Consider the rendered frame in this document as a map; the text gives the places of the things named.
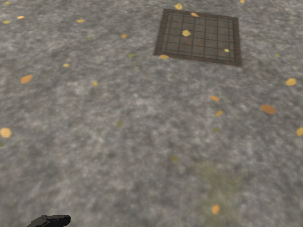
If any left robot hand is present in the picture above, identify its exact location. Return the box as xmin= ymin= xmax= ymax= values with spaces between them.
xmin=27 ymin=215 xmax=71 ymax=227

